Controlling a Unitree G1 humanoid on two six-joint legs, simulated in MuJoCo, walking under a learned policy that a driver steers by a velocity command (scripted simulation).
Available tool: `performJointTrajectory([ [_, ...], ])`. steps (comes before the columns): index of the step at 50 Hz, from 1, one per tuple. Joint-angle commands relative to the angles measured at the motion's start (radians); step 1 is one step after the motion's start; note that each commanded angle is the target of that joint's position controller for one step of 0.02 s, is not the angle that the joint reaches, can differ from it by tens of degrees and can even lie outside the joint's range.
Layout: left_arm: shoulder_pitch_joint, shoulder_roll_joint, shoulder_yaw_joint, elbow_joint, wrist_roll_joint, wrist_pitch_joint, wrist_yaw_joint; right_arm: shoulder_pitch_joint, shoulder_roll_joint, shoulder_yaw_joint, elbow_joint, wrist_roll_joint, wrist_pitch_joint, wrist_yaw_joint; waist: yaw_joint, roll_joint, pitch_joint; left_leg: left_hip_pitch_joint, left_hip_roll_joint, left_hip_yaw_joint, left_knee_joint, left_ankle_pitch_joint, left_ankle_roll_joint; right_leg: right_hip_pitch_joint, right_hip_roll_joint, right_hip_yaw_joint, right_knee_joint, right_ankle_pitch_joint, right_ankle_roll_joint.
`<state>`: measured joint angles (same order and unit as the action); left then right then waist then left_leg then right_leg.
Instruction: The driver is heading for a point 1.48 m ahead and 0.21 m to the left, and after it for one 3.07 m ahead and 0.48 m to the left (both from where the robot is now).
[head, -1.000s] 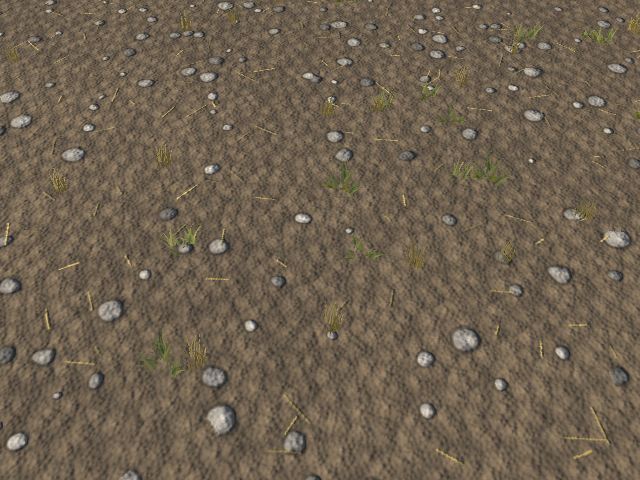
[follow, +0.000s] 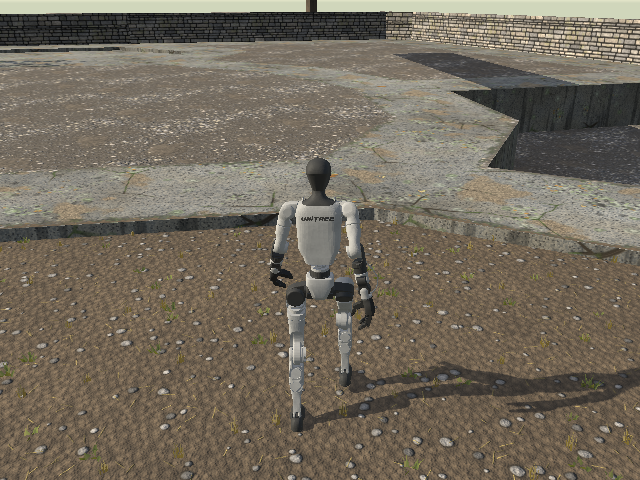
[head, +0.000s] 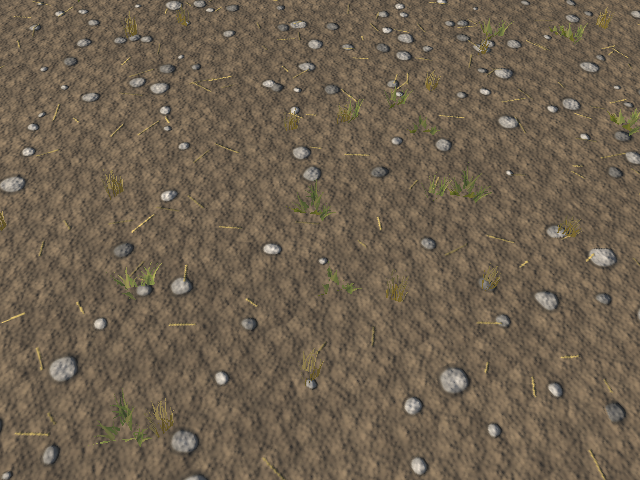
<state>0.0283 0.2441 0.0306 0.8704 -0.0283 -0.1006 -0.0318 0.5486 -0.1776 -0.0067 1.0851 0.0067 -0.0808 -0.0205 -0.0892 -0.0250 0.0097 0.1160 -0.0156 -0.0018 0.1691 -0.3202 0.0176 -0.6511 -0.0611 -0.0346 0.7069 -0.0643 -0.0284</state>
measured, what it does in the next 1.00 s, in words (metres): walks ahead: right foot, then left foot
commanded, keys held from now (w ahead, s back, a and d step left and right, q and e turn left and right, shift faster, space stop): w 1.00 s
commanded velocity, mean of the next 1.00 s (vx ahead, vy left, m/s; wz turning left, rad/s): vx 0.49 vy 0.00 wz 0.00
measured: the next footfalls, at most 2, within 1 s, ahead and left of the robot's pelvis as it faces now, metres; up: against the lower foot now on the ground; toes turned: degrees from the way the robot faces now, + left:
right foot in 0.12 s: +0.26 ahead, -0.13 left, +0.00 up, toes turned -2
left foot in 0.66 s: +0.57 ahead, +0.11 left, +0.00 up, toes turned +3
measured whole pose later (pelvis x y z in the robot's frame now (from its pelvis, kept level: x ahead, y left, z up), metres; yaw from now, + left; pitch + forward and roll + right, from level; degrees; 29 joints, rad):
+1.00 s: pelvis +0.57 +0.03 +0.01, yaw +0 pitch +1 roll +1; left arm 0.11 0.27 0.06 0.90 -0.01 -0.08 0.00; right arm 0.36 -0.23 -0.05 0.97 0.00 -0.09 0.01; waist -0.05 -0.04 0.00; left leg -0.06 -0.07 0.06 0.20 -0.17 0.07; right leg -0.69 -0.14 0.04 0.78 0.01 -0.01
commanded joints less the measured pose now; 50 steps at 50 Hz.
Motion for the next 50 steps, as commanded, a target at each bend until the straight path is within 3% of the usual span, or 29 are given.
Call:
performJointTrajectory([
  [1,-0.123,0.054,0.003,-0.097,-0.004,-0.006,-0.008,0.003,-0.195,-0.043,-0.039,0.017,-0.011,-0.012,0.051,0.135,0.155,-0.171,0.246,-0.097,-0.095,0.362,0.145,0.101,0.028,-0.006,-0.134,0.074,-0.017],
  [3,-0.063,0.098,0.024,-0.091,-0.002,-0.011,-0.009,-0.013,-0.208,-0.052,-0.045,0.009,-0.002,-0.010,0.103,0.146,0.089,-0.078,0.263,-0.071,0.030,0.664,0.117,0.193,0.058,-0.015,-0.154,0.041,-0.051],
  [5,0.204,0.163,0.065,-0.012,-0.008,-0.005,-0.001,-0.031,-0.201,-0.051,-0.060,-0.008,0.017,-0.005,0.235,0.152,-0.087,-0.119,0.207,-0.014,0.374,0.922,0.075,0.526,0.106,-0.043,-0.142,-0.002,-0.101],
  [6,0.375,0.232,0.085,0.024,0.001,0.001,0.008,-0.030,-0.168,-0.035,-0.089,-0.023,0.019,-0.001,0.286,0.050,-0.215,-0.348,0.154,0.010,0.694,0.643,0.047,0.824,-0.078,0.179,-0.137,-0.089,-0.163],
  [7,0.448,0.301,0.093,0.051,0.020,0.002,-0.002,0.118,0.016,0.011,-0.095,-0.011,-0.004,0.013,0.192,-0.270,-0.402,-0.673,-0.051,-0.031,1.073,-0.145,-0.009,1.097,-0.337,0.728,-0.324,-0.370,-0.344],
  [8,0.396,0.199,0.066,0.048,0.014,-0.002,-0.006,0.039,-0.087,-0.012,-0.094,0.020,-0.036,0.019,0.214,-0.192,-0.329,-0.784,-0.019,-0.151,1.209,-0.216,0.018,1.024,-0.310,0.852,-0.463,-0.458,-0.308],
  [9,0.290,0.152,0.053,0.034,0.011,-0.008,-0.004,-0.088,-0.157,-0.032,-0.139,0.047,-0.053,0.020,0.188,-0.139,-0.148,-0.861,0.035,-0.120,1.232,-0.139,0.040,0.868,-0.286,0.681,-0.465,-0.382,-0.255],
  [10,0.194,0.127,0.043,0.012,0.016,-0.014,-0.005,-0.154,-0.172,-0.035,-0.156,0.043,-0.059,0.012,0.154,-0.023,-0.087,-0.806,0.093,-0.104,1.185,-0.035,0.047,0.704,-0.251,0.537,-0.481,-0.228,-0.230],
  [11,0.145,0.103,0.036,0.006,0.027,-0.019,-0.010,-0.177,-0.171,-0.046,-0.156,0.028,-0.054,0.004,0.120,0.008,-0.048,-0.750,0.127,-0.090,1.127,0.020,0.045,0.576,-0.211,0.423,-0.498,-0.108,-0.212],
  [12,0.129,0.081,0.030,0.013,0.038,-0.022,-0.012,-0.149,-0.154,-0.050,-0.153,0.020,-0.040,0.002,0.081,-0.019,-0.046,-0.682,0.157,-0.098,1.086,0.051,0.046,0.503,-0.175,0.344,-0.525,-0.070,-0.202],
  [13,0.134,0.068,0.027,0.025,0.036,-0.023,-0.013,-0.132,-0.131,-0.050,-0.150,0.019,-0.026,0.001,0.064,-0.037,-0.036,-0.650,0.164,-0.093,1.050,0.056,0.043,0.463,-0.157,0.305,-0.551,-0.061,-0.205],
  [15,0.170,0.081,0.027,0.050,0.030,-0.027,-0.007,-0.153,-0.119,-0.054,-0.163,0.014,-0.008,-0.002,0.052,-0.038,0.005,-0.664,0.175,-0.073,0.981,0.067,0.031,0.407,-0.145,0.244,-0.594,-0.036,-0.220],
  [19,0.245,0.131,0.037,0.074,0.029,-0.020,0.023,-0.340,-0.134,-0.061,-0.232,-0.002,-0.006,0.000,0.087,-0.007,0.056,-0.813,0.186,-0.059,0.751,0.266,-0.007,0.451,-0.146,0.198,-0.632,-0.007,-0.222],
  [23,0.319,0.150,0.039,0.091,0.017,-0.010,0.036,-0.496,-0.113,-0.050,-0.273,0.004,-0.018,0.017,0.138,-0.010,0.067,-0.762,0.134,-0.007,0.496,0.438,-0.013,0.491,-0.112,0.116,-0.626,0.032,-0.181],
  [28,0.409,0.159,0.044,0.132,0.008,0.015,0.040,-0.621,-0.125,-0.043,-0.328,0.015,-0.027,0.047,0.170,-0.014,0.091,-0.794,0.108,-0.008,0.368,0.372,0.010,0.672,-0.177,0.121,-0.551,0.065,-0.169],
  [30,0.402,0.172,0.051,0.133,0.008,0.026,0.042,-0.606,-0.148,-0.049,-0.337,0.017,-0.032,0.057,0.144,-0.031,0.072,-0.749,0.092,0.000,0.338,0.293,0.036,0.729,-0.202,0.128,-0.494,0.157,-0.151],
  [31,0.384,0.182,0.054,0.128,0.009,0.031,0.043,-0.560,-0.169,-0.058,-0.330,0.017,-0.035,0.058,0.113,-0.049,0.041,-0.668,0.067,0.020,0.329,0.257,0.052,0.738,-0.199,0.119,-0.437,0.293,-0.140],
  [32,0.359,0.182,0.053,0.121,0.012,0.037,0.042,-0.453,-0.200,-0.076,-0.301,0.016,-0.036,0.056,0.050,-0.054,-0.026,-0.514,0.032,0.051,0.312,0.250,0.075,0.725,-0.167,0.088,-0.308,0.467,-0.120],
  [33,0.353,0.154,0.041,0.109,0.021,0.040,0.042,-0.269,-0.254,-0.102,-0.248,0.014,-0.035,0.048,-0.027,-0.038,-0.147,-0.249,0.046,0.034,0.332,0.269,0.112,0.623,-0.111,0.046,-0.090,0.484,-0.089],
  [34,0.435,0.066,0.013,0.083,0.032,0.029,0.036,-0.107,-0.355,-0.127,-0.218,-0.011,-0.032,0.041,-0.029,0.134,-0.322,0.166,0.302,-0.326,0.341,0.215,0.239,0.269,0.002,-0.010,0.301,0.158,-0.028],
  [35,0.485,0.004,-0.009,0.099,0.025,0.004,0.028,-0.065,-0.339,-0.119,-0.199,-0.006,-0.028,0.049,-0.012,0.296,-0.424,0.323,0.426,-0.712,0.174,0.052,0.323,0.026,0.131,0.092,0.521,-0.504,-0.004],
  [36,0.390,0.123,0.021,0.084,-0.007,-0.016,0.024,-0.116,-0.256,-0.094,-0.206,0.002,-0.029,0.048,-0.020,0.214,-0.306,0.240,0.389,-0.648,0.138,-0.016,0.268,-0.082,0.065,0.164,0.617,-0.488,-0.027],
  [37,0.305,0.154,0.029,0.056,-0.020,-0.027,0.025,-0.216,-0.224,-0.083,-0.229,0.004,-0.030,0.046,0.003,0.163,-0.175,0.087,0.359,-0.500,0.116,0.055,0.231,-0.112,0.010,0.130,0.603,-0.387,-0.041],
  [38,0.263,0.148,0.032,0.052,-0.010,-0.027,0.032,-0.292,-0.198,-0.074,-0.244,-0.003,-0.030,0.047,0.032,0.090,-0.106,-0.060,0.322,-0.391,0.084,0.157,0.215,-0.069,-0.034,0.109,0.551,-0.298,-0.038],
  [39,0.260,0.133,0.038,0.053,0.003,-0.018,0.036,-0.331,-0.173,-0.067,-0.248,-0.011,-0.032,0.050,0.065,0.083,-0.060,-0.168,0.283,-0.307,0.048,0.224,0.202,-0.014,-0.066,0.108,0.493,-0.241,-0.033],
  [41,0.297,0.082,0.036,0.064,0.008,0.009,0.037,-0.335,-0.155,-0.063,-0.235,-0.015,-0.036,0.055,0.103,0.101,-0.046,-0.259,0.244,-0.226,-0.007,0.273,0.204,0.067,-0.086,0.104,0.437,-0.193,-0.024],
  [43,0.276,0.071,0.038,0.054,0.012,0.024,0.041,-0.304,-0.180,-0.069,-0.214,-0.012,-0.041,0.049,0.113,0.092,-0.015,-0.287,0.237,-0.172,-0.037,0.342,0.217,0.037,-0.094,0.093,0.378,-0.146,-0.007],
  [46,0.159,0.076,0.042,0.012,0.024,0.025,0.041,-0.251,-0.200,-0.074,-0.189,-0.010,-0.034,0.031,0.091,0.074,0.021,-0.254,0.231,-0.126,-0.058,0.389,0.214,-0.057,-0.095,0.088,0.212,0.000,0.018],
  [50,0.015,0.050,0.032,-0.028,0.019,0.013,0.027,-0.195,-0.211,-0.073,-0.166,-0.001,-0.025,0.016,0.049,0.081,0.049,-0.243,0.194,-0.052,-0.073,0.357,0.180,-0.010,-0.054,0.047,-0.035,0.180,0.020],
])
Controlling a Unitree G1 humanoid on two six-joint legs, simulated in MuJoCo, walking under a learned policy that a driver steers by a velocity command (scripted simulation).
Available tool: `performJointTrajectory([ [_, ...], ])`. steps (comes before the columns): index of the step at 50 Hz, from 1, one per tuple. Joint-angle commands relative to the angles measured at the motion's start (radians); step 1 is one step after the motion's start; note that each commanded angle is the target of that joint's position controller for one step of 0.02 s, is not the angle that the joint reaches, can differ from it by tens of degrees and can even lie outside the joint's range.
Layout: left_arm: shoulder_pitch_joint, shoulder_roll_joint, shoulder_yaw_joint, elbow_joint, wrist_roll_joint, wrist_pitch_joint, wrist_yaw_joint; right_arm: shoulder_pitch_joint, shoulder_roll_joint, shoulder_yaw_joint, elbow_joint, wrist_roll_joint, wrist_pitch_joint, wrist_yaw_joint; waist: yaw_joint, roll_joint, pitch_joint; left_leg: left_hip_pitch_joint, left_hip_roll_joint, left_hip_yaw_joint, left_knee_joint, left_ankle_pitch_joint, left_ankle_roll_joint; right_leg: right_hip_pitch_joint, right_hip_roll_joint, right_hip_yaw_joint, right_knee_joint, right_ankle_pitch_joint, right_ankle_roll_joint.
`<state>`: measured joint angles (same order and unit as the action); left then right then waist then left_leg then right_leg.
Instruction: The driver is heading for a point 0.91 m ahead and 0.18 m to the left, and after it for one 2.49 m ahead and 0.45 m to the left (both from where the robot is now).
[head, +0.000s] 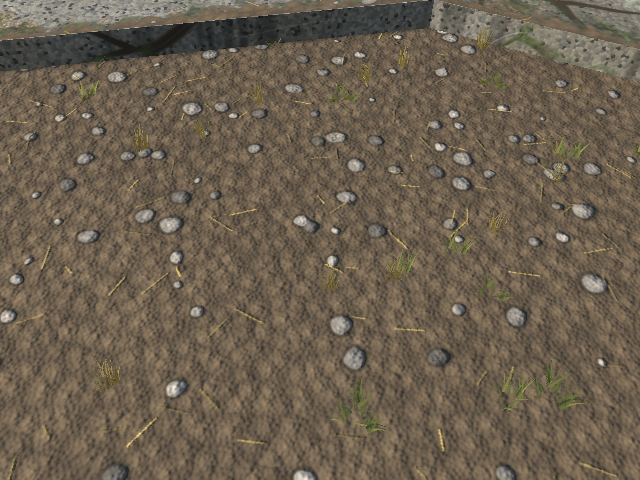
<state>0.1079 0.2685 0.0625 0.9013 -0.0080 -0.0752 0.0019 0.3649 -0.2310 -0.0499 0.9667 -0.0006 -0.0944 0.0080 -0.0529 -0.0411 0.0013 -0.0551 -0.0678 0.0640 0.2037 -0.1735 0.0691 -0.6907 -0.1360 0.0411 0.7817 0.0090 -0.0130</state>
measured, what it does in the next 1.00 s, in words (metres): walks ahead, turning left: right foot, then left foot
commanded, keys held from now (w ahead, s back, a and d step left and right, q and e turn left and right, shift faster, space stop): w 0.22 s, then w+q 0.78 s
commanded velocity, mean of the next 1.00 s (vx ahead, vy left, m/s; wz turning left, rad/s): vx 0.50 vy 0.00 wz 0.33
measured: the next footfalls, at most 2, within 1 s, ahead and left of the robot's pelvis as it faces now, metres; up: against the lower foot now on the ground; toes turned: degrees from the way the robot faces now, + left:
right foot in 0.22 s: +0.32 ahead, -0.15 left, +0.00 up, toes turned -3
left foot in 0.78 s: +0.59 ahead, +0.11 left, +0.00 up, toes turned +18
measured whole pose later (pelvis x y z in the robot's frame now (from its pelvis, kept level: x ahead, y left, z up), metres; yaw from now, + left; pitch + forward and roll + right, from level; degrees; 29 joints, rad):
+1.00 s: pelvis +0.56 +0.04 +0.00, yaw +23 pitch +2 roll +0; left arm 0.09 0.29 0.07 0.82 0.00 -0.11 0.01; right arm 0.29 -0.25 -0.08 0.80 0.01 -0.06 0.01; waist -0.03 -0.02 0.04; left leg -0.23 -0.11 -0.04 0.37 -0.16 0.11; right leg -0.60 -0.12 0.07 1.03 -0.27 0.03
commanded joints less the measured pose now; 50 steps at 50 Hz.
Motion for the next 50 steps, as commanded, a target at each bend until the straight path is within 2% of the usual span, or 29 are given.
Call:
performJointTrajectory([
  [1,-0.097,0.024,-0.003,-0.068,-0.003,-0.014,-0.010,0.009,-0.161,-0.031,-0.038,0.009,-0.010,-0.014,0.001,0.095,0.065,-0.056,0.250,-0.114,-0.108,0.196,0.126,0.037,0.031,-0.037,-0.148,0.121,0.004],
  [4,-0.175,0.029,-0.008,-0.099,-0.010,-0.019,-0.025,0.063,-0.164,-0.035,-0.007,0.014,0.003,-0.016,-0.020,0.094,0.091,0.048,0.289,-0.118,-0.077,0.205,0.127,0.007,0.045,-0.036,-0.222,0.091,-0.010],
  [7,-0.198,0.049,-0.005,-0.123,-0.013,-0.029,-0.043,0.068,-0.176,-0.044,0.008,0.018,0.019,-0.024,-0.002,0.103,0.088,0.149,0.336,-0.129,-0.009,0.291,0.111,0.012,0.056,-0.032,-0.268,-0.010,-0.044],
  [9,-0.113,0.086,0.012,-0.106,-0.013,-0.034,-0.046,0.035,-0.192,-0.050,0.002,0.018,0.028,-0.026,0.054,0.131,0.029,0.165,0.332,-0.117,0.094,0.528,0.089,0.165,0.101,-0.071,-0.282,-0.078,-0.072],
  [10,0.016,0.119,0.033,-0.067,-0.011,-0.034,-0.042,0.015,-0.184,-0.046,-0.003,0.016,0.034,-0.025,0.124,0.129,-0.048,0.135,0.290,-0.082,0.246,0.668,0.067,0.348,0.137,-0.101,-0.299,-0.069,-0.097],
  [11,0.203,0.177,0.057,-0.015,-0.004,-0.032,-0.034,0.013,-0.155,-0.032,-0.019,0.007,0.036,-0.026,0.193,0.093,-0.179,-0.016,0.236,-0.045,0.487,0.576,0.035,0.643,0.072,-0.029,-0.259,-0.045,-0.143],
  [12,0.346,0.276,0.083,0.012,0.014,-0.027,-0.027,0.135,-0.042,0.003,-0.031,0.003,0.019,-0.013,0.171,-0.124,-0.340,-0.449,0.078,-0.008,0.903,0.151,-0.043,1.075,-0.201,0.410,-0.293,-0.185,-0.302],
  [13,0.353,0.211,0.061,0.014,0.005,-0.024,-0.027,0.125,-0.044,0.008,-0.015,0.017,-0.006,-0.009,0.180,-0.190,-0.407,-0.604,0.009,-0.163,1.082,-0.402,-0.040,1.125,-0.279,0.689,-0.455,-0.276,-0.333],
  [14,0.275,0.153,0.042,0.005,-0.001,-0.028,-0.024,0.031,-0.143,-0.021,-0.041,0.050,-0.021,-0.007,0.176,-0.128,-0.255,-0.694,0.070,-0.210,1.155,-0.366,-0.018,1.000,-0.247,0.548,-0.474,-0.312,-0.271],
  [15,0.184,0.118,0.031,-0.016,0.000,-0.030,-0.021,-0.036,-0.158,-0.025,-0.061,0.058,-0.024,-0.012,0.145,-0.070,-0.151,-0.691,0.130,-0.178,1.120,-0.269,-0.007,0.842,-0.217,0.397,-0.498,-0.263,-0.229],
  [16,0.116,0.081,0.020,-0.021,0.006,-0.035,-0.024,-0.070,-0.149,-0.030,-0.065,0.046,-0.018,-0.020,0.113,-0.019,-0.077,-0.648,0.169,-0.164,1.051,-0.192,-0.009,0.696,-0.178,0.291,-0.543,-0.212,-0.203],
  [17,0.078,0.053,0.012,-0.020,0.014,-0.043,-0.026,-0.055,-0.135,-0.039,-0.058,0.038,-0.001,-0.026,0.076,-0.041,-0.041,-0.585,0.201,-0.171,0.995,-0.139,-0.009,0.602,-0.141,0.202,-0.581,-0.176,-0.177],
  [19,0.071,0.046,0.013,-0.003,0.023,-0.049,-0.027,-0.007,-0.079,-0.036,-0.042,0.037,0.029,-0.025,0.045,-0.056,-0.017,-0.513,0.215,-0.170,0.963,-0.092,-0.013,0.508,-0.114,0.105,-0.634,-0.126,-0.173],
  [22,0.098,0.084,0.025,0.020,0.028,-0.056,-0.012,-0.061,-0.076,-0.042,-0.070,0.033,0.048,-0.027,0.039,-0.024,0.028,-0.601,0.215,-0.190,0.886,0.026,-0.027,0.506,-0.111,0.000,-0.670,-0.023,-0.178],
  [25,0.118,0.096,0.027,0.029,0.028,-0.051,0.005,-0.133,-0.073,-0.045,-0.097,0.025,0.042,-0.016,0.052,-0.012,0.044,-0.649,0.199,-0.185,0.727,0.184,-0.037,0.551,-0.096,-0.090,-0.676,0.043,-0.158],
  [28,0.143,0.111,0.028,0.032,0.021,-0.044,0.018,-0.238,-0.053,-0.034,-0.135,0.019,0.037,0.003,0.086,0.002,0.070,-0.627,0.187,-0.109,0.569,0.280,-0.035,0.580,-0.089,-0.166,-0.688,0.059,-0.139],
  [33,0.238,0.135,0.038,0.060,0.004,-0.008,0.025,-0.377,-0.039,-0.019,-0.222,0.021,0.038,0.037,0.130,0.018,0.113,-0.712,0.167,-0.038,0.448,0.183,-0.006,0.791,-0.152,-0.218,-0.607,0.195,-0.135],
  [36,0.203,0.173,0.049,0.042,-0.005,0.014,0.032,-0.346,-0.076,-0.035,-0.254,0.025,0.042,0.055,0.076,-0.032,0.055,-0.575,0.093,0.045,0.433,0.039,0.040,0.836,-0.163,-0.262,-0.452,0.611,-0.107],
  [37,0.188,0.188,0.053,0.033,-0.006,0.021,0.036,-0.280,-0.104,-0.050,-0.248,0.027,0.045,0.056,0.032,-0.054,0.008,-0.474,0.053,0.071,0.441,-0.010,0.062,0.831,-0.159,-0.272,-0.341,0.760,-0.096],
  [38,0.166,0.198,0.054,0.025,-0.009,0.028,0.038,-0.154,-0.149,-0.074,-0.224,0.030,0.046,0.053,-0.042,-0.054,-0.061,-0.299,0.015,0.078,0.400,0.005,0.093,0.784,-0.139,-0.283,-0.167,0.799,-0.076],
  [39,0.152,0.193,0.050,0.011,-0.008,0.024,0.038,0.010,-0.219,-0.110,-0.185,0.030,0.050,0.036,-0.125,-0.005,-0.146,-0.013,0.024,-0.006,0.326,0.053,0.139,0.610,-0.095,-0.290,0.091,0.614,-0.034],
  [40,0.229,0.054,0.010,-0.033,0.030,0.002,0.022,0.060,-0.328,-0.132,-0.170,0.030,0.054,0.016,-0.047,0.252,-0.229,0.344,0.281,-0.466,0.312,0.037,0.279,0.183,0.060,-0.259,0.461,-0.245,0.023],
  [41,0.208,0.052,-0.004,-0.067,0.002,-0.048,0.003,0.074,-0.310,-0.115,-0.199,0.018,0.039,0.021,-0.038,0.240,-0.379,0.497,0.425,-0.917,0.125,-0.100,0.410,-0.033,0.191,-0.016,0.652,-0.623,0.027],
  [42,0.075,0.121,0.016,-0.096,-0.039,-0.079,-0.009,0.060,-0.234,-0.094,-0.195,0.007,0.030,0.023,-0.079,0.147,-0.277,0.445,0.388,-0.788,0.086,-0.063,0.335,-0.138,0.127,0.057,0.658,-0.539,-0.003],
  [43,0.043,0.118,0.014,-0.108,-0.042,-0.091,-0.010,-0.004,-0.195,-0.083,-0.202,0.013,0.022,0.022,-0.044,0.097,-0.168,0.301,0.346,-0.635,0.089,0.012,0.290,-0.138,0.080,0.049,0.576,-0.443,-0.022],
  [44,0.049,0.116,0.019,-0.091,-0.019,-0.090,-0.002,-0.086,-0.163,-0.073,-0.222,0.017,0.018,0.022,0.007,0.028,-0.101,0.139,0.301,-0.521,0.080,0.108,0.256,-0.069,0.041,0.043,0.484,-0.385,-0.016],
  [45,0.067,0.128,0.030,-0.085,-0.003,-0.077,0.003,-0.137,-0.136,-0.062,-0.240,0.012,0.017,0.019,0.043,0.031,-0.070,0.022,0.268,-0.448,0.061,0.190,0.239,0.010,0.015,0.043,0.415,-0.349,-0.004],
  [47,0.088,0.114,0.034,-0.093,0.009,-0.047,0.004,-0.150,-0.144,-0.061,-0.252,0.011,0.016,0.010,0.077,0.050,-0.054,-0.092,0.238,-0.399,0.027,0.259,0.237,0.086,0.007,0.032,0.332,-0.317,0.028],
  [50,0.003,0.082,0.026,-0.131,0.023,-0.029,0.011,-0.106,-0.192,-0.072,-0.248,0.014,0.015,-0.011,0.062,0.067,-0.018,-0.173,0.202,-0.327,0.009,0.309,0.225,0.077,0.031,0.004,0.148,-0.186,0.073],
])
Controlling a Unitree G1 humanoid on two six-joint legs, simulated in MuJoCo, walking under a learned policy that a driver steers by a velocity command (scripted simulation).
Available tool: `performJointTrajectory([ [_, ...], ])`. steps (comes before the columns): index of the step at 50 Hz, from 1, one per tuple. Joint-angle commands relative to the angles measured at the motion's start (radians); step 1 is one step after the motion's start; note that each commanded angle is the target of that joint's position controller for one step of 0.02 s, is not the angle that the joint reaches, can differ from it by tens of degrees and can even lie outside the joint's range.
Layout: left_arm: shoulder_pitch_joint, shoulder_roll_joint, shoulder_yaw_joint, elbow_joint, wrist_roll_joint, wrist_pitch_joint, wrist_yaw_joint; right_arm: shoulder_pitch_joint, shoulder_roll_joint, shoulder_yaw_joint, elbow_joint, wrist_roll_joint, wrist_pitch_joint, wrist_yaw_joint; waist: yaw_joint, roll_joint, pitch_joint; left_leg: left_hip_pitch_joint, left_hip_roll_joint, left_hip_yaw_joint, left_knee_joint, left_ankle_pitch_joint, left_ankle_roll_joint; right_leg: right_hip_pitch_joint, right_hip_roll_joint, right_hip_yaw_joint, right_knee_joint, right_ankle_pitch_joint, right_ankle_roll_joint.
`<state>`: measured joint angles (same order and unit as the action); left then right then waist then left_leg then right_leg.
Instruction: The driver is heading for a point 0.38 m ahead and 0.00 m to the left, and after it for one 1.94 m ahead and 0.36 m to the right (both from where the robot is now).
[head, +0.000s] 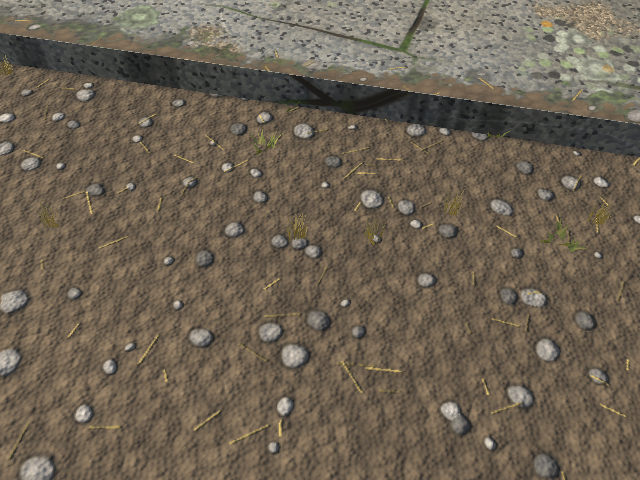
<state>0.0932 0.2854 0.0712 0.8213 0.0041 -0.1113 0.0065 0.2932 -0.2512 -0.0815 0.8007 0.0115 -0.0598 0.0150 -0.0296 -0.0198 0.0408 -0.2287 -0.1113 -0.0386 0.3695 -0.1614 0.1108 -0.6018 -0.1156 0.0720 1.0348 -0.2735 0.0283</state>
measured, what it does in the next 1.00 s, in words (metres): walks ahead: right foot, then left foot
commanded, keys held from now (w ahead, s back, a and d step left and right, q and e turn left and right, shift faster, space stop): w+q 0.08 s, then w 0.16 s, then e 0.76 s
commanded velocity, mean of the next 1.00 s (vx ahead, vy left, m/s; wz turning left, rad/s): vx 0.23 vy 0.00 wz -0.14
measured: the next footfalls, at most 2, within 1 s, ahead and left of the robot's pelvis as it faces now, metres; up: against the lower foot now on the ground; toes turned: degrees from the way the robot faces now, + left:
right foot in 0.26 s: +0.35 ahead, -0.14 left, +0.00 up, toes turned +7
left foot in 0.74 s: +0.40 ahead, +0.08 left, +0.00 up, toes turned -10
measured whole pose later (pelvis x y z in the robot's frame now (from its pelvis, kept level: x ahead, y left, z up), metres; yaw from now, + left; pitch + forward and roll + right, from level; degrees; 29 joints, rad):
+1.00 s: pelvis +0.32 -0.03 +0.00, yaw -14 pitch +2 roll +0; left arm 0.17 0.33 0.09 0.72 -0.02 0.06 0.01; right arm 0.15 -0.26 -0.06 0.71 -0.02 0.00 -0.04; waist -0.01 -0.03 0.05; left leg -0.26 0.04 0.06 0.42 -0.19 0.01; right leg -0.51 -0.02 0.03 0.97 -0.40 0.10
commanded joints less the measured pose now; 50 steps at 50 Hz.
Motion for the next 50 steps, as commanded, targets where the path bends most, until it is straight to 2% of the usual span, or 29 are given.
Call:
performJointTrajectory([
  [1,-0.025,0.057,0.013,-0.065,0.011,0.007,0.006,-0.018,-0.176,-0.042,-0.080,0.004,-0.017,-0.024,0.024,0.056,-0.048,-0.012,0.227,-0.206,-0.154,0.276,0.166,-0.006,0.025,-0.029,-0.190,0.165,0.037],
  [4,-0.128,0.036,0.001,-0.098,0.001,0.000,-0.004,0.021,-0.176,-0.042,-0.074,0.008,-0.008,-0.030,-0.021,0.098,-0.036,-0.036,0.189,-0.187,-0.136,0.160,0.117,0.063,0.078,-0.038,-0.416,0.343,0.033],
  [6,-0.161,0.045,-0.001,-0.112,-0.009,-0.006,-0.014,0.051,-0.168,-0.039,-0.059,0.009,-0.008,-0.029,-0.042,0.116,-0.037,-0.007,0.212,-0.208,-0.126,0.108,0.106,0.090,0.088,-0.036,-0.478,0.401,0.024],
  [9,-0.175,0.078,0.005,-0.125,-0.009,-0.021,-0.031,0.089,-0.148,-0.032,-0.036,0.009,-0.005,-0.032,-0.048,0.126,-0.034,0.107,0.267,-0.269,-0.055,0.100,0.097,0.079,0.083,-0.019,-0.536,0.348,-0.011],
  [11,-0.140,0.100,0.011,-0.123,-0.009,-0.031,-0.037,0.086,-0.158,-0.035,-0.033,0.002,0.001,-0.036,-0.022,0.150,-0.032,0.162,0.295,-0.301,-0.004,0.177,0.084,0.111,0.090,-0.032,-0.554,0.253,-0.044],
  [12,-0.076,0.114,0.019,-0.106,-0.006,-0.036,-0.035,0.072,-0.157,-0.033,-0.037,0.002,0.004,-0.036,0.016,0.156,-0.053,0.171,0.278,-0.293,0.055,0.286,0.069,0.194,0.108,-0.056,-0.587,0.237,-0.068],
  [13,0.033,0.150,0.034,-0.076,0.010,-0.040,-0.031,0.052,-0.133,-0.022,-0.047,-0.005,0.006,-0.035,0.068,0.138,-0.124,0.162,0.217,-0.240,0.208,0.427,0.036,0.345,0.089,-0.049,-0.587,0.300,-0.107],
  [14,0.171,0.207,0.045,-0.061,0.031,-0.042,-0.031,0.075,-0.102,-0.007,-0.070,-0.024,0.005,-0.039,0.104,0.030,-0.277,0.024,0.141,-0.172,0.484,0.279,-0.013,0.614,-0.064,0.114,-0.519,0.503,-0.184],
  [15,0.267,0.263,0.064,-0.012,0.030,-0.026,-0.040,0.241,-0.049,0.008,-0.054,0.001,-0.005,-0.037,0.060,-0.295,-0.400,-0.309,-0.012,-0.088,0.843,-0.300,-0.103,0.919,-0.263,0.525,-0.597,0.518,-0.373],
  [16,0.266,0.178,0.040,-0.013,-0.012,-0.020,-0.050,0.230,-0.124,0.001,-0.039,0.000,-0.011,-0.036,0.074,-0.223,-0.376,-0.421,0.022,-0.146,0.955,-0.463,-0.113,0.921,-0.274,0.644,-0.667,0.424,-0.373],
  [17,0.179,0.127,0.023,-0.036,-0.021,-0.012,-0.051,0.105,-0.168,-0.010,-0.063,0.001,-0.009,-0.035,0.085,-0.116,-0.241,-0.465,0.072,-0.123,0.984,-0.395,-0.121,0.799,-0.231,0.499,-0.662,0.468,-0.329],
  [18,0.111,0.102,0.009,-0.057,-0.012,-0.001,-0.049,0.021,-0.167,-0.009,-0.083,-0.012,-0.006,-0.039,0.074,-0.024,-0.175,-0.439,0.108,-0.079,0.948,-0.336,-0.130,0.668,-0.185,0.378,-0.662,0.599,-0.303],
  [19,0.078,0.087,0.002,-0.058,-0.009,0.005,-0.047,-0.030,-0.154,-0.010,-0.105,-0.029,-0.006,-0.042,0.057,0.007,-0.124,-0.414,0.137,-0.064,0.873,-0.302,-0.138,0.564,-0.151,0.308,-0.666,0.735,-0.296],
  [21,0.080,0.089,-0.001,-0.044,0.000,0.011,-0.039,-0.030,-0.110,-0.005,-0.122,-0.029,0.001,-0.045,0.019,-0.048,-0.132,-0.318,0.154,-0.055,0.728,-0.272,-0.146,0.490,-0.085,0.227,-0.681,0.849,-0.274],
  [22,0.086,0.116,0.009,-0.040,0.001,0.016,-0.034,-0.022,-0.089,0.000,-0.125,-0.022,0.006,-0.050,0.011,-0.072,-0.143,-0.299,0.145,-0.042,0.656,-0.274,-0.154,0.479,-0.076,0.207,-0.682,0.882,-0.277],
  [24,0.095,0.170,0.029,-0.042,-0.003,0.032,-0.021,-0.032,-0.085,0.002,-0.130,-0.015,0.017,-0.060,0.008,-0.087,-0.174,-0.265,0.122,-0.026,0.552,-0.250,-0.172,0.457,-0.080,0.204,-0.687,0.891,-0.291],
  [26,0.093,0.194,0.041,-0.050,-0.016,0.053,-0.008,-0.054,-0.095,0.000,-0.131,-0.014,0.031,-0.066,0.011,-0.084,-0.197,-0.222,0.106,-0.028,0.483,-0.161,-0.180,0.423,-0.072,0.206,-0.698,0.781,-0.278],
  [31,0.101,0.176,0.043,-0.059,-0.029,0.097,0.012,-0.172,-0.097,-0.003,-0.160,-0.010,0.050,-0.064,0.040,-0.108,-0.138,-0.177,0.077,-0.050,0.341,-0.093,-0.183,0.344,-0.030,0.266,-0.712,0.354,-0.235],
  [33,0.100,0.174,0.044,-0.066,-0.028,0.111,0.018,-0.192,-0.105,-0.005,-0.170,-0.005,0.038,-0.058,0.044,-0.127,-0.119,-0.157,0.066,-0.056,0.256,-0.110,-0.178,0.360,-0.026,0.319,-0.689,0.299,-0.228],
  [35,0.066,0.166,0.042,-0.087,-0.033,0.122,0.024,-0.146,-0.113,-0.012,-0.157,-0.001,0.018,-0.048,0.007,-0.132,-0.118,-0.068,0.068,-0.049,0.074,-0.024,-0.158,0.371,-0.002,0.356,-0.634,0.302,-0.197],
  [36,0.068,0.146,0.036,-0.096,-0.035,0.126,0.028,-0.116,-0.131,-0.018,-0.146,-0.003,0.010,-0.046,-0.003,-0.118,-0.123,0.016,0.105,-0.054,-0.024,0.075,-0.137,0.345,0.031,0.350,-0.590,0.252,-0.161],
  [37,0.102,0.097,0.021,-0.106,-0.023,0.128,0.029,-0.088,-0.188,-0.031,-0.151,-0.022,0.009,-0.052,0.013,-0.012,-0.176,0.150,0.278,-0.173,-0.026,0.177,-0.072,0.256,0.083,0.288,-0.448,0.050,-0.111],
  [38,0.162,0.053,0.010,-0.128,-0.019,0.121,0.027,-0.125,-0.256,-0.044,-0.166,-0.051,0.023,-0.056,0.076,0.254,-0.162,0.222,0.473,-0.400,-0.030,0.440,0.078,0.052,0.239,0.105,-0.262,-0.325,-0.054],
  [39,0.177,0.137,0.029,-0.122,-0.009,0.112,0.023,-0.106,-0.211,-0.038,-0.165,-0.060,0.025,-0.050,0.052,0.266,-0.180,0.194,0.560,-0.488,-0.038,0.507,0.184,-0.004,0.191,0.061,-0.030,-0.411,-0.008],
  [40,0.186,0.194,0.050,-0.103,-0.019,0.117,0.020,-0.134,-0.160,-0.022,-0.177,-0.052,0.022,-0.049,0.055,0.182,-0.160,0.166,0.507,-0.392,-0.027,0.488,0.167,-0.007,0.161,0.067,0.083,-0.349,0.014],
  [41,0.191,0.194,0.058,-0.087,-0.023,0.131,0.024,-0.174,-0.135,-0.016,-0.181,-0.039,0.024,-0.048,0.068,0.137,-0.138,0.146,0.436,-0.286,-0.013,0.437,0.119,-0.016,0.145,0.056,0.128,-0.286,0.036],
  [42,0.186,0.183,0.059,-0.086,-0.023,0.147,0.028,-0.199,-0.126,-0.011,-0.183,-0.027,0.027,-0.048,0.069,0.137,-0.120,0.128,0.397,-0.223,-0.012,0.397,0.092,-0.026,0.134,0.045,0.154,-0.237,0.055],
  [45,0.125,0.117,0.039,-0.133,-0.030,0.160,0.018,-0.180,-0.152,-0.017,-0.167,-0.032,0.040,-0.056,0.043,0.171,-0.091,0.091,0.354,-0.109,-0.041,0.402,0.101,-0.013,0.120,-0.019,0.095,-0.143,0.085],
  [50,0.054,0.091,0.021,-0.201,-0.025,0.158,-0.007,-0.160,-0.202,-0.037,-0.156,-0.025,0.055,-0.062,0.007,0.196,-0.142,0.122,0.396,-0.039,-0.038,0.388,0.118,0.110,0.082,-0.071,-0.150,-0.103,0.069],
])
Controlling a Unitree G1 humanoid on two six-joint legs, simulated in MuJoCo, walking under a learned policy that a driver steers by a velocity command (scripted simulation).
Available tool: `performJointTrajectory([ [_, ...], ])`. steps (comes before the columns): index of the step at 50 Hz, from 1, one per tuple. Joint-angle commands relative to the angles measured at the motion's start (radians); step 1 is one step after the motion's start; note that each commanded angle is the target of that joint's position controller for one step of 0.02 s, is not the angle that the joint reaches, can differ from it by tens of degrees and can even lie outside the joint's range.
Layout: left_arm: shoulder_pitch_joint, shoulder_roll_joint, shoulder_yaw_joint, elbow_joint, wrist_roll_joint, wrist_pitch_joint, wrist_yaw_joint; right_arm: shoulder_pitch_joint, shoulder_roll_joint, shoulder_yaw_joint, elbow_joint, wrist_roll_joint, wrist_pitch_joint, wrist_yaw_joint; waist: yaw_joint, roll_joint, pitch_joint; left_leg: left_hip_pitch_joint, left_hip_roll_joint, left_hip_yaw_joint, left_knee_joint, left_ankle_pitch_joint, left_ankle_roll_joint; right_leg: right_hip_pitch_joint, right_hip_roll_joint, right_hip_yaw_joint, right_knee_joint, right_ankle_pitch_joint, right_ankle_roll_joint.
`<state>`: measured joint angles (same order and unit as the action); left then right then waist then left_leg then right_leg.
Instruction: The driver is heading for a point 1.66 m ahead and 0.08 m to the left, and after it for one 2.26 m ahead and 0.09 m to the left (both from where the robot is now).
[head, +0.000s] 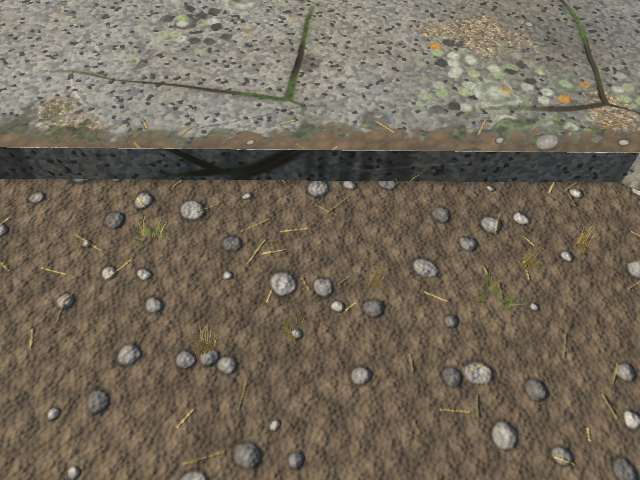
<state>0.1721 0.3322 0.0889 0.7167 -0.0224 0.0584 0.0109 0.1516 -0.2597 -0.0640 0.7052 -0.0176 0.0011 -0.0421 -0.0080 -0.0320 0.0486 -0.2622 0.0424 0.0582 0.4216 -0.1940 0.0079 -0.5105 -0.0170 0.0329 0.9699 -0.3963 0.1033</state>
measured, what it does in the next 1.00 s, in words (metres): steps on the spot: right foot, then left foot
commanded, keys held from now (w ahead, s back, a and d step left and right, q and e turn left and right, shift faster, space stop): e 0.02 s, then no key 0.72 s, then w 0.26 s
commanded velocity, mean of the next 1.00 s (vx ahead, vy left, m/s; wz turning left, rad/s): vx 0.06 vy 0.00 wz -0.14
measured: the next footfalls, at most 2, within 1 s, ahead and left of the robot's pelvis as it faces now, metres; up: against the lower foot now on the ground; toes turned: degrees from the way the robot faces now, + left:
right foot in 0.14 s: +0.04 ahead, -0.14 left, +0.00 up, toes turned -5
left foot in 0.50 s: +0.05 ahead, +0.10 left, +0.00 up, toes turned -6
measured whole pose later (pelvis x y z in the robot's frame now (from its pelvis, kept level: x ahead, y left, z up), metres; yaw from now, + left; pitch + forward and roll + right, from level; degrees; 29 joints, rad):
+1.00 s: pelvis +0.04 -0.05 -0.01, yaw -6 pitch +0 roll +0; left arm 0.26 0.25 0.06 0.93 -0.03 -0.07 0.00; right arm 0.32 -0.26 -0.05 0.93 0.03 -0.04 -0.02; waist 0.01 0.03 0.00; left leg -0.18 0.04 -0.03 0.58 -0.40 0.00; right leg -0.22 0.03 -0.03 0.57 -0.35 -0.06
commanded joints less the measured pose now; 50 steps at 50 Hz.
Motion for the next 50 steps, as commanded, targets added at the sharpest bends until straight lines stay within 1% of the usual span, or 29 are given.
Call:
performJointTrajectory([
  [1,-0.027,0.050,0.005,-0.103,0.002,-0.010,-0.016,-0.020,-0.203,-0.057,-0.059,0.008,-0.005,-0.001,-0.016,0.213,-0.151,0.147,0.249,-0.125,-0.088,0.412,0.219,0.052,-0.015,-0.048,-0.125,0.024,-0.015],
  [4,-0.018,0.057,0.009,-0.113,0.007,-0.005,-0.026,-0.005,-0.215,-0.059,-0.042,0.028,-0.006,0.013,-0.011,0.216,-0.142,0.142,0.260,-0.132,-0.051,0.374,0.206,0.140,0.008,-0.073,-0.283,0.040,-0.057],
  [6,0.053,0.055,0.013,-0.086,0.012,-0.006,-0.030,-0.018,-0.201,-0.052,-0.028,0.049,-0.006,0.016,0.034,0.194,-0.141,0.088,0.228,-0.098,0.032,0.307,0.148,0.295,0.041,-0.095,-0.526,0.216,-0.112],
  [7,0.074,0.087,0.021,-0.082,0.016,-0.007,-0.023,0.039,-0.162,-0.038,-0.002,0.041,-0.010,0.021,0.031,0.118,-0.153,-0.004,0.185,-0.047,0.112,0.185,0.072,0.432,0.003,-0.023,-0.605,0.372,-0.143],
  [8,0.088,0.185,0.037,-0.101,0.025,-0.007,-0.004,0.064,-0.078,-0.007,-0.025,-0.018,-0.016,0.033,-0.010,-0.181,-0.202,-0.218,0.081,0.058,0.372,-0.248,-0.039,0.606,-0.265,0.292,-0.586,0.766,-0.229],
  [9,0.063,0.173,0.025,-0.115,0.052,-0.023,-0.010,-0.006,-0.110,-0.018,-0.050,-0.008,-0.013,0.022,0.037,-0.230,-0.187,-0.308,0.009,-0.024,0.534,-0.489,-0.075,0.474,-0.398,0.392,-0.602,0.819,-0.419],
  [10,0.053,0.138,0.014,-0.110,0.059,-0.042,-0.017,-0.033,-0.170,-0.035,-0.042,0.013,-0.005,0.014,0.056,-0.139,-0.164,-0.297,0.027,-0.078,0.631,-0.463,-0.076,0.420,-0.344,0.333,-0.622,0.729,-0.429],
  [11,0.013,0.117,0.007,-0.097,0.053,-0.056,-0.019,-0.023,-0.171,-0.039,-0.030,0.023,0.003,0.010,0.030,-0.128,-0.134,-0.303,0.031,-0.094,0.651,-0.399,-0.071,0.400,-0.279,0.262,-0.624,0.650,-0.379],
  [13,-0.055,0.095,-0.002,-0.094,0.031,-0.064,-0.015,0.016,-0.170,-0.046,0.006,0.013,0.020,-0.003,0.003,-0.110,-0.108,-0.285,0.035,-0.106,0.646,-0.291,-0.082,0.368,-0.226,0.201,-0.630,0.605,-0.325],
  [16,-0.074,0.049,-0.020,-0.076,0.035,-0.067,-0.005,0.056,-0.132,-0.036,0.028,0.020,0.020,-0.001,-0.017,-0.105,-0.131,-0.203,0.025,-0.099,0.577,-0.204,-0.096,0.354,-0.189,0.144,-0.630,0.622,-0.322],
  [19,-0.066,0.055,-0.019,-0.053,0.034,-0.064,-0.001,0.012,-0.102,-0.018,0.024,0.018,0.018,0.002,0.014,-0.106,-0.120,-0.128,0.027,-0.089,0.378,-0.202,-0.094,0.360,-0.184,0.153,-0.627,0.531,-0.322],
  [21,-0.058,0.066,-0.017,-0.036,0.036,-0.060,-0.003,0.010,-0.112,-0.018,0.027,0.022,0.017,0.005,0.026,-0.109,-0.111,-0.079,0.018,-0.080,0.286,-0.210,-0.089,0.352,-0.195,0.186,-0.630,0.473,-0.334],
  [24,-0.081,0.041,-0.030,-0.011,0.022,-0.059,-0.006,0.064,-0.100,-0.012,0.060,0.017,0.008,0.012,-0.018,-0.080,-0.089,0.065,0.002,-0.061,0.008,-0.008,-0.061,0.299,-0.165,0.190,-0.614,0.359,-0.293],
  [25,-0.051,0.026,-0.035,0.005,0.022,-0.065,-0.008,0.073,-0.117,-0.011,0.066,0.003,0.004,0.014,-0.017,-0.046,-0.094,0.145,0.023,-0.095,-0.046,0.125,-0.043,0.264,-0.140,0.182,-0.610,0.306,-0.248],
  [26,-0.021,0.015,-0.039,0.012,0.039,-0.074,-0.014,0.081,-0.167,-0.017,0.064,-0.003,0.001,0.011,0.012,0.029,-0.111,0.211,0.092,-0.158,-0.021,0.289,-0.017,0.224,-0.091,0.145,-0.578,0.232,-0.201],
  [27,0.011,0.018,-0.032,0.019,0.041,-0.079,-0.019,0.058,-0.208,-0.031,0.083,0.010,0.002,0.014,0.059,0.135,-0.101,0.148,0.088,-0.139,0.027,0.185,0.020,0.239,-0.021,0.070,-0.590,0.168,-0.165],
  [28,-0.045,0.033,-0.033,0.024,0.045,-0.077,-0.017,0.040,-0.153,-0.022,0.078,0.013,-0.003,0.022,0.017,0.118,-0.084,0.070,0.069,-0.138,0.000,0.053,0.027,0.294,-0.001,0.042,-0.561,0.155,-0.138],
  [29,-0.074,0.033,-0.030,0.023,0.039,-0.072,-0.013,0.030,-0.122,-0.011,0.082,0.004,-0.009,0.024,0.012,0.110,-0.070,0.035,0.062,-0.135,-0.018,0.003,0.017,0.308,-0.003,0.040,-0.547,0.160,-0.137],
  [32,-0.060,0.018,-0.030,0.043,0.037,-0.052,-0.001,0.029,-0.109,-0.003,0.101,0.002,-0.027,0.022,0.014,0.109,-0.048,0.025,0.044,-0.119,-0.019,0.015,-0.008,0.306,-0.012,0.048,-0.543,0.210,-0.150],
  [37,-0.038,0.011,-0.027,0.094,0.032,-0.054,0.004,0.045,-0.108,0.004,0.134,0.007,-0.028,0.012,0.006,0.059,-0.040,0.038,0.032,-0.111,-0.010,0.016,-0.007,0.304,-0.012,0.045,-0.546,0.239,-0.140],
  [38,-0.022,0.012,-0.025,0.110,0.030,-0.053,0.006,0.062,-0.109,0.003,0.147,0.009,-0.026,0.010,0.004,0.053,-0.057,0.043,0.021,-0.102,-0.013,-0.084,0.000,0.306,0.002,0.031,-0.542,0.139,-0.142],
  [40,-0.007,0.028,-0.016,0.124,0.017,-0.052,0.011,0.073,-0.129,-0.004,0.153,0.022,-0.020,0.004,0.002,0.055,-0.005,-0.009,0.014,-0.117,-0.015,-0.388,0.041,0.231,0.031,0.010,-0.511,-0.167,-0.160],
  [42,-0.007,0.016,-0.017,0.121,0.009,-0.072,0.012,0.091,-0.134,-0.004,0.149,0.033,-0.032,0.002,-0.007,0.074,0.066,-0.042,0.058,-0.197,-0.057,-0.552,0.090,0.137,0.025,0.017,-0.479,-0.264,-0.176],
  [45,-0.024,-0.021,-0.020,0.116,-0.001,-0.122,-0.004,0.150,-0.179,-0.021,0.173,0.041,-0.060,0.009,-0.012,0.193,0.071,0.041,0.225,-0.443,-0.191,-0.604,0.189,0.064,0.043,-0.065,-0.308,-0.057,-0.163],
  [46,-0.024,-0.018,-0.019,0.117,-0.004,-0.133,-0.010,0.140,-0.183,-0.023,0.170,0.043,-0.062,0.012,-0.005,0.206,0.082,0.025,0.257,-0.486,-0.217,-0.575,0.210,0.080,0.029,-0.060,-0.300,-0.028,-0.174],
  [47,0.004,-0.018,-0.019,0.126,-0.008,-0.140,-0.015,0.108,-0.179,-0.021,0.161,0.045,-0.063,0.016,0.020,0.208,0.084,-0.015,0.252,-0.469,-0.210,-0.529,0.204,0.144,0.022,-0.057,-0.351,-0.025,-0.192],
  [48,0.070,-0.015,-0.015,0.156,-0.012,-0.145,-0.018,0.052,-0.163,-0.016,0.143,0.048,-0.061,0.021,0.062,0.195,0.077,-0.082,0.205,-0.392,-0.178,-0.458,0.171,0.278,0.027,-0.061,-0.456,-0.003,-0.207],
  [49,0.162,0.013,-0.003,0.199,-0.011,-0.147,-0.018,-0.005,-0.134,-0.008,0.122,0.047,-0.060,0.024,0.104,0.153,0.058,-0.155,0.134,-0.287,-0.088,-0.347,0.122,0.416,0.012,-0.017,-0.523,0.046,-0.215],
  [50,0.264,0.086,0.019,0.238,-0.006,-0.151,-0.015,-0.052,-0.076,0.008,0.088,0.045,-0.071,0.026,0.125,-0.033,0.037,-0.279,0.004,-0.106,0.162,-0.209,0.043,0.538,-0.102,0.209,-0.621,-0.044,-0.267],
])
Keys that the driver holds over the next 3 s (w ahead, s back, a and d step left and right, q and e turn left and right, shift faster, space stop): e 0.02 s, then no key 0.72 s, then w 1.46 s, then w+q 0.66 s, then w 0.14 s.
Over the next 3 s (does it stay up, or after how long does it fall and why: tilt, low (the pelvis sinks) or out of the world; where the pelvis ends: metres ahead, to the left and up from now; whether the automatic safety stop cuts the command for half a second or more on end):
stays up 1.10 -0.06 -0.01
